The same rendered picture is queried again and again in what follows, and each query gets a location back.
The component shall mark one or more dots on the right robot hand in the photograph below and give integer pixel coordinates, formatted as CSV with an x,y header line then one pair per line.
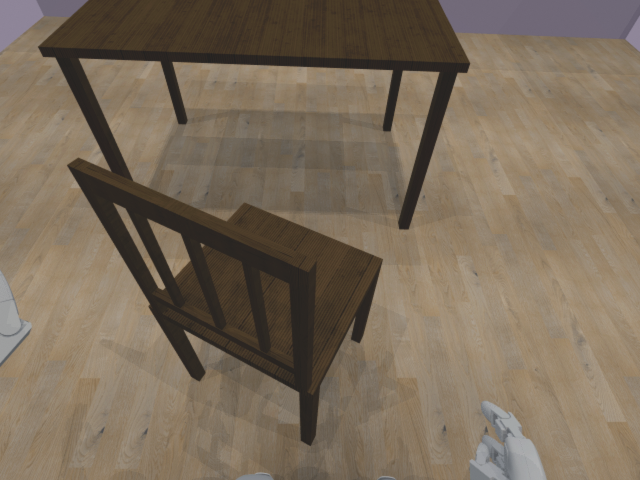
x,y
518,459

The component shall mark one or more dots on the table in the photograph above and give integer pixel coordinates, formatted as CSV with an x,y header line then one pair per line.
x,y
398,35

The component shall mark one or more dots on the left robot hand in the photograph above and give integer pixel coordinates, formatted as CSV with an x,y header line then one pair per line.
x,y
13,330

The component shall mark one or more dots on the chair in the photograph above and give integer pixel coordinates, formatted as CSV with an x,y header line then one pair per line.
x,y
276,295

